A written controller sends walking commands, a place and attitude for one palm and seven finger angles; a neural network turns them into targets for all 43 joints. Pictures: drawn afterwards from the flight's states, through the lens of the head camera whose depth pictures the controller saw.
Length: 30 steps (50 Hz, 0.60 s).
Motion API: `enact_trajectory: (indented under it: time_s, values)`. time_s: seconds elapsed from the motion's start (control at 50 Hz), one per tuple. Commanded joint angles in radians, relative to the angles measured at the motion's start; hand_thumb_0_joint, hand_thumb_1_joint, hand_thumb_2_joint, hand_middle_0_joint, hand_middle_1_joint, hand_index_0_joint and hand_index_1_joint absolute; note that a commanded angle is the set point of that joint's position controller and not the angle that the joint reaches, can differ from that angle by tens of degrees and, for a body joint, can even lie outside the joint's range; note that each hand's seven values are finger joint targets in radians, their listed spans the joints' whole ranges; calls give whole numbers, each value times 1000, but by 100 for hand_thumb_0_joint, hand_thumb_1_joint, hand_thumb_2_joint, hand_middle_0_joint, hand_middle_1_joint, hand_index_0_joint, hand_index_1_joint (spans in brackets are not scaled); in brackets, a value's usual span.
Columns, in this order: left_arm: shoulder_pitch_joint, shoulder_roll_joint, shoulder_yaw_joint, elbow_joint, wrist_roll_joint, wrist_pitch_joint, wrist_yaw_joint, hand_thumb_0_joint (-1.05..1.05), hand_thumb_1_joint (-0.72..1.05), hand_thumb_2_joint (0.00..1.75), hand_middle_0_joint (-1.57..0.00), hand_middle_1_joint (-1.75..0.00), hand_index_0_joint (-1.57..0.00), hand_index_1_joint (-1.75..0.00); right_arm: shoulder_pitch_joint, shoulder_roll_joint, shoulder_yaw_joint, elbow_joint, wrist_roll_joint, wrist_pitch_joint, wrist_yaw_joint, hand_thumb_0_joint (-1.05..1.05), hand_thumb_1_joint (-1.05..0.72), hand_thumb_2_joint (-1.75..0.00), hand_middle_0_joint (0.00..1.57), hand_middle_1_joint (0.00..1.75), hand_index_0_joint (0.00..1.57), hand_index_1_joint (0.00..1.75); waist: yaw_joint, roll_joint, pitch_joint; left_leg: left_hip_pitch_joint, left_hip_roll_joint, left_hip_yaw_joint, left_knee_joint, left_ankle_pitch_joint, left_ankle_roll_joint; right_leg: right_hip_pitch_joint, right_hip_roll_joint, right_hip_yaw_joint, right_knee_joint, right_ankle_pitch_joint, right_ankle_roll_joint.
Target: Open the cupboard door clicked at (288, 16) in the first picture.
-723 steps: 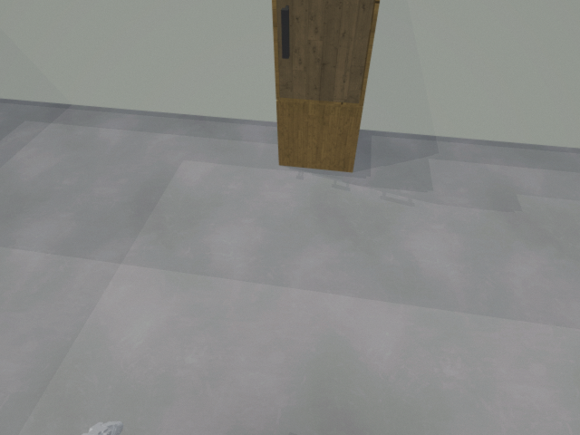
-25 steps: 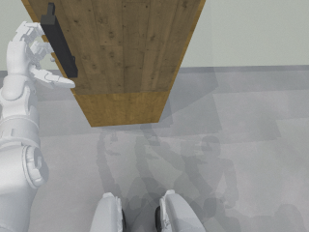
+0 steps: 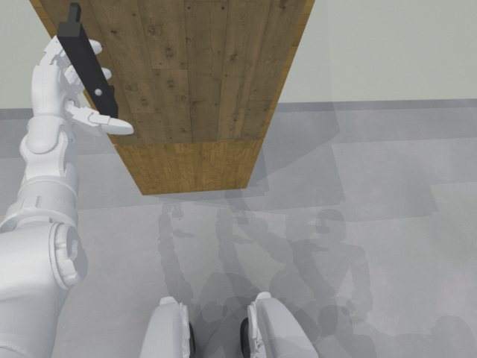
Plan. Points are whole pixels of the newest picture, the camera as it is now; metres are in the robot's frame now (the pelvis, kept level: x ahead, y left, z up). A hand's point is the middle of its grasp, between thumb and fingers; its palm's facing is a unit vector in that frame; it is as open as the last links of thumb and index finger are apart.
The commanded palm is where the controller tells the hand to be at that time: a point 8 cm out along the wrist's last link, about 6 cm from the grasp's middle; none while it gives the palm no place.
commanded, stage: slide the fingers in behind the handle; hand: left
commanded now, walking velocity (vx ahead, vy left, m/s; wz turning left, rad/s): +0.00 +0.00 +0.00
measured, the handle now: (94, 67) +0.57 +0.19 +0.06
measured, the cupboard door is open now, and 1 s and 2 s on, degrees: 0 1 13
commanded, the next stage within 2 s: close the thumb around the handle in 0.68 s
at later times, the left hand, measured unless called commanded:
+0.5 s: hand (108, 93) +0.52 +0.16 +0.06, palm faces +0.02 -1.00 -0.01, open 14.0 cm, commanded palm +0.49 +0.20 +0.06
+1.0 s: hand (109, 95) +0.51 +0.16 +0.06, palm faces +0.04 -1.00 -0.02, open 12.8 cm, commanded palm +0.49 +0.19 +0.06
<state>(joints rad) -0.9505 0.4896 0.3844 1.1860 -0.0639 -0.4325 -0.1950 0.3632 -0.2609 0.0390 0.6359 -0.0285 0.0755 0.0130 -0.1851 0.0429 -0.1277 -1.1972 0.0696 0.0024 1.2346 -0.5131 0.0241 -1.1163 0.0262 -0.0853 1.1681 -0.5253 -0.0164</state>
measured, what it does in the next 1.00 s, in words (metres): stands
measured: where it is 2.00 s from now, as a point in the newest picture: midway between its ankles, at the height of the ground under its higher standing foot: outside the picture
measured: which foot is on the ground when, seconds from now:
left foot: down 0.00-1.00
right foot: down 0.00-1.00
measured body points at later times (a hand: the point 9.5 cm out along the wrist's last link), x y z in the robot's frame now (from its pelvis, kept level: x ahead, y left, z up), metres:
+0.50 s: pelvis +0.00 +0.00 +0.00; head +0.15 +0.02 +0.43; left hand +0.51 +0.22 +0.06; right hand +0.01 -0.26 -0.11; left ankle +0.03 +0.10 -0.63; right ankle +0.01 -0.12 -0.63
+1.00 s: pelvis +0.01 +0.00 +0.01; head +0.15 +0.02 +0.43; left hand +0.51 +0.22 +0.06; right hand +0.02 -0.26 -0.11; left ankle +0.02 +0.10 -0.63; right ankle +0.01 -0.12 -0.63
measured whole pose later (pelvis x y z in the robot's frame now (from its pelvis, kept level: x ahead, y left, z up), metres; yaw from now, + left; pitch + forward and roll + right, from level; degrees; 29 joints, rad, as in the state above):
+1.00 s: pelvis +0.01 +0.00 +0.01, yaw +0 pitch +26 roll -4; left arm -0.89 0.40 0.32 1.15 -0.08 -0.48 -0.12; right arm 0.36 -0.25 0.02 0.65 -0.03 0.09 0.03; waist -0.16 0.05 -0.14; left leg -1.14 0.06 0.01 1.20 -0.51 0.03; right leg -1.06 0.02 -0.07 1.14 -0.53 -0.01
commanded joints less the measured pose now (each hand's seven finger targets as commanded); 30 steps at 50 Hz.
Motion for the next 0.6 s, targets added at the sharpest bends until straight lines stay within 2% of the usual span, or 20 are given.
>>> enact_trajectory:
  time_s: [0.0,0.02,0.06,0.1,0.14,0.16,0.18,0.24,0.26,0.32,0.34,0.36,0.4,0.42,0.44,0.5,0.52,0.54,0.56,0.58]
  values:
    - [-445,174,-19,-257,-11,-78,1,0,-50,30,-30,-120,-30,-120,199,-178,-74,-34,-5,-11,-4,0,-90,-90,20,30,20,30,-30,142,-579,551,-32,-78,-110,459,4,165,34,45,-140,379,-6]
    - [-437,157,-26,-229,-17,-75,1,0,-50,30,-30,-120,-30,-120,202,-177,-73,-34,-5,-11,-4,0,-90,-90,20,30,20,30,-36,128,-561,535,-35,-77,-106,455,8,158,35,47,-141,379,-6]
    - [-440,181,-5,-203,-21,-64,9,0,-50,30,-30,-120,-30,-120,195,-180,-71,-30,-1,-7,-5,0,-90,-90,20,30,20,30,-36,103,-517,484,-36,-70,-111,401,9,172,35,49,-150,352,-2]
    - [-446,175,-9,-196,-19,-56,17,0,-50,30,-30,-120,-30,-120,191,-177,-68,-37,-1,-10,-5,0,-90,-90,20,30,20,30,-38,93,-494,446,-40,-63,-116,365,12,186,33,54,-155,335,-1]
    - [-458,229,27,-231,-10,-73,30,0,-50,30,-30,-120,-30,-120,191,-180,-67,-42,-4,-10,-6,0,-90,-90,20,30,20,30,-21,123,-533,464,-40,-64,-113,392,11,197,32,57,-143,355,-4]
    - [-443,197,12,-251,-10,-81,32,0,-50,30,-30,-120,-30,-120,191,-172,-68,-48,-6,-13,-2,0,-90,-90,20,30,20,30,-15,135,-567,490,-42,-65,-114,417,9,205,33,54,-137,373,-5]
    - [-431,170,-8,-260,-10,-89,33,0,-50,30,-30,-120,-30,-120,186,-168,-71,-47,-6,-13,1,0,-90,-90,20,30,20,30,-18,138,-565,507,-41,-62,-111,436,7,202,32,54,-140,390,-5]
    - [-420,166,-3,-269,-15,-102,37,0,-50,30,-30,-120,-30,-120,190,-170,-74,-45,-6,-11,4,0,-90,-90,20,30,20,30,-14,119,-566,512,-40,-64,-115,452,6,217,34,52,-138,409,-5]
    - [-390,135,-20,-251,-14,-96,37,0,-50,30,-30,-120,-30,-120,187,-167,-76,-48,-4,-9,6,0,-90,-90,20,30,20,30,-14,117,-561,514,-41,-63,-119,447,4,211,34,48,-139,403,-5]
    - [-414,155,-13,-213,-8,-85,45,0,-50,30,-30,-120,-30,-120,190,-174,-71,-41,-3,-6,4,0,-90,-90,20,30,20,30,-26,99,-495,474,-42,-64,-123,386,8,183,35,52,-149,350,-4]
    - [-441,170,-8,-237,-2,-90,49,0,-50,30,-30,-120,-30,-120,191,-176,-73,-41,-5,-5,2,0,-90,-90,20,30,20,30,-28,103,-518,492,-39,-67,-124,404,7,184,32,49,-145,360,-4]
    - [-428,133,-31,-241,-4,-92,47,0,-50,30,-30,-120,-30,-120,186,-170,-75,-43,-5,-6,4,0,-90,-90,20,30,20,30,-25,125,-529,513,-41,-66,-124,412,5,178,32,49,-147,362,-5]
    - [-416,141,-17,-256,-15,-100,46,0,-50,30,-30,-120,-30,-120,185,-173,-76,-44,-6,-8,4,0,-90,-90,20,30,20,30,-19,116,-545,529,-40,-68,-126,429,3,189,34,48,-147,375,-6]
    - [-410,118,-29,-259,-20,-106,41,0,-50,30,-30,-120,-30,-120,188,-169,-76,-44,-8,-9,5,0,-90,-90,20,30,20,30,-19,120,-556,542,-41,-69,-123,450,4,185,35,45,-140,387,-7]
    - [-400,135,-16,-248,-18,-107,42,0,-50,30,-30,-120,-30,-120,185,-172,-77,-41,-5,-7,4,0,-90,-90,20,30,20,30,-13,109,-549,536,-39,-70,-125,446,0,186,33,44,-142,383,-7]
    - [-395,105,-42,-246,-14,-105,46,0,-50,30,-30,-120,-30,-120,182,-171,-77,-42,-5,-4,8,0,-90,-90,20,30,20,30,-15,112,-526,543,-38,-74,-134,433,-2,169,34,39,-145,361,-7]
    - [-401,96,-45,-241,-14,-108,48,0,-50,30,-30,-120,-30,-120,188,-171,-79,-40,-7,-4,7,0,-90,-90,20,30,20,30,-24,98,-523,551,-37,-79,-133,442,1,160,35,36,-143,362,-8]
    - [-412,90,-54,-255,-13,-111,50,0,-50,30,-30,-120,-30,-120,182,-171,-80,-40,-6,-4,7,0,-90,-90,20,30,20,30,-21,117,-528,556,-37,-75,-133,436,-1,154,33,40,-147,359,-7]
    - [-410,59,-73,-251,-16,-110,51,0,-50,30,-30,-120,-30,-120,180,-167,-80,-38,-6,-5,8,0,-90,-90,20,30,20,30,-27,108,-524,559,-38,-76,-134,431,-1,150,33,37,-150,355,-6]
    - [-402,86,-53,-235,-13,-110,55,0,-50,30,-30,-120,-30,-120,184,-173,-81,-35,-6,-4,6,0,-90,-90,20,30,20,30,-24,88,-510,548,-35,-80,-137,422,-2,151,34,36,-151,346,-7]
